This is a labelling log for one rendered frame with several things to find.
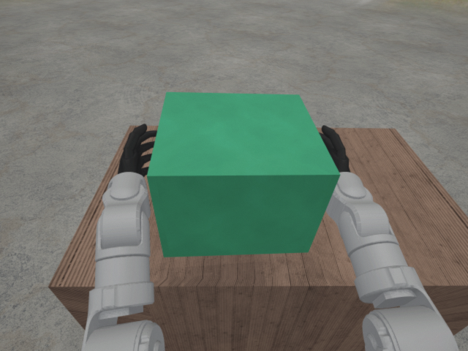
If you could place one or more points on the robot right hand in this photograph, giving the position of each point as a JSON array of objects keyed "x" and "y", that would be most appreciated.
[{"x": 335, "y": 148}]

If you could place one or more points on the left robot forearm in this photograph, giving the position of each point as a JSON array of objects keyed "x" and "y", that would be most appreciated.
[{"x": 122, "y": 273}]

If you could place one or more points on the right robot forearm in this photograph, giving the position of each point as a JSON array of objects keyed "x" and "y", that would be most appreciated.
[{"x": 383, "y": 277}]

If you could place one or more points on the carton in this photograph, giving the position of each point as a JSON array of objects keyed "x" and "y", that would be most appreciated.
[{"x": 238, "y": 174}]

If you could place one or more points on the robot left hand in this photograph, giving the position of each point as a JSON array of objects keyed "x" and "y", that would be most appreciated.
[{"x": 131, "y": 159}]

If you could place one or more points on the robot right upper arm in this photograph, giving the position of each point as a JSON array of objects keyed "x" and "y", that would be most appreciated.
[{"x": 409, "y": 328}]

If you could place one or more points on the pedestal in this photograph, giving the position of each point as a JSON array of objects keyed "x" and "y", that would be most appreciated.
[{"x": 290, "y": 301}]

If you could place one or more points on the robot left upper arm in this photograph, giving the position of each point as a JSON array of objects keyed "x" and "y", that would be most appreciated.
[{"x": 143, "y": 335}]

